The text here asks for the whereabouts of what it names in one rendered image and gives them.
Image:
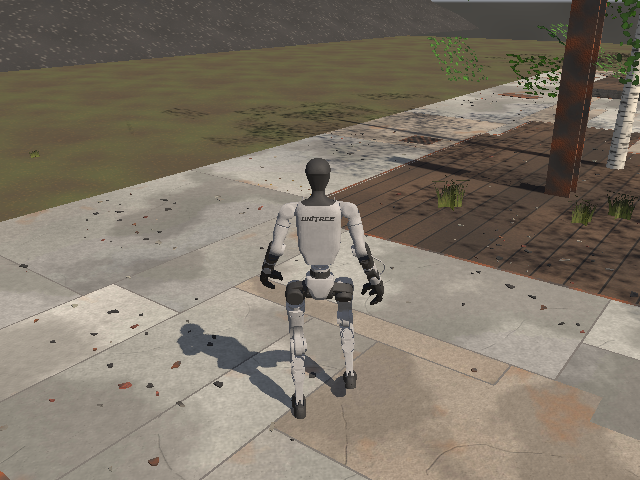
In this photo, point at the robot right forearm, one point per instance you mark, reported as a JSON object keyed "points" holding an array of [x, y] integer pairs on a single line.
{"points": [[369, 267]]}

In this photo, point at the right robot hand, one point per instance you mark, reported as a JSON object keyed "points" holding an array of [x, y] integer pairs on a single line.
{"points": [[376, 289]]}

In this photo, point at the robot right upper arm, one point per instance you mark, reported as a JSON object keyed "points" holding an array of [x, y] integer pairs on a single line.
{"points": [[350, 211]]}

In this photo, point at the robot torso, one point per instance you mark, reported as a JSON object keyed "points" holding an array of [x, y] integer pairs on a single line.
{"points": [[319, 238]]}

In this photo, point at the robot left upper arm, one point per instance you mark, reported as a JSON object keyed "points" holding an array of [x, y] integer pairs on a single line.
{"points": [[287, 211]]}

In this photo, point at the left robot hand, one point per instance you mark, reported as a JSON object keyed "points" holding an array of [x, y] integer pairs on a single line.
{"points": [[274, 274]]}

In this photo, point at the right robot thigh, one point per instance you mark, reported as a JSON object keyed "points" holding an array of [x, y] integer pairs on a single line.
{"points": [[343, 291]]}

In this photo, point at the robot left forearm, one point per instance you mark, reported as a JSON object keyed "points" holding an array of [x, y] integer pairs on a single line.
{"points": [[269, 261]]}

